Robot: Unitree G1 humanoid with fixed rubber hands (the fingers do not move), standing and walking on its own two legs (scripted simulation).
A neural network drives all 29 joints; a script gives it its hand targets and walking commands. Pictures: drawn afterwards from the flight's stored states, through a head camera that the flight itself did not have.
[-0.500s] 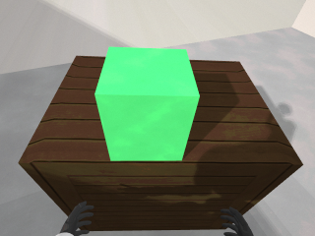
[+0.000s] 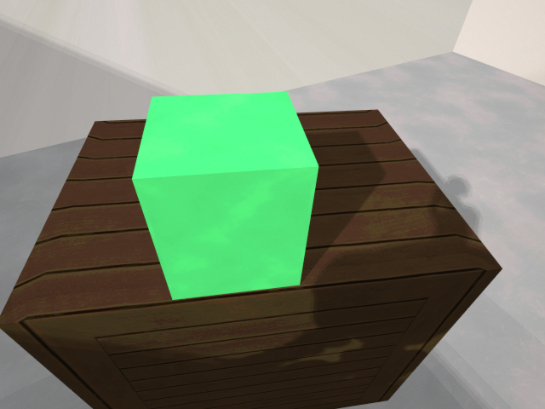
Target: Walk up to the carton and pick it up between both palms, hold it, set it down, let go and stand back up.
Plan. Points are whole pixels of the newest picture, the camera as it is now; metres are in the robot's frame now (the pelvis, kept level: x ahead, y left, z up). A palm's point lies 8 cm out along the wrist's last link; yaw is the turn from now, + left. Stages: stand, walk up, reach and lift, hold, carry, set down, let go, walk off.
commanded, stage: stand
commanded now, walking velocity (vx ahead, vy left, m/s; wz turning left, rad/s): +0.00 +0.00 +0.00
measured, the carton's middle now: (229, 195) +0.43 +0.07 +0.12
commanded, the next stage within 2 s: none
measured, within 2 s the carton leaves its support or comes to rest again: neither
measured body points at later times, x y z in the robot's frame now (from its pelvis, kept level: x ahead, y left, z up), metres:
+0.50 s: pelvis -0.02 +0.02 +0.01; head -0.02 +0.02 +0.46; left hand +0.04 +0.25 -0.13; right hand -0.01 -0.23 -0.14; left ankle -0.02 +0.11 -0.73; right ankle -0.01 -0.12 -0.73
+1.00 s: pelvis -0.02 +0.03 +0.01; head -0.02 +0.02 +0.46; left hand +0.01 +0.25 -0.14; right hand -0.04 -0.20 -0.15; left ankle -0.02 +0.11 -0.73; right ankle -0.01 -0.12 -0.73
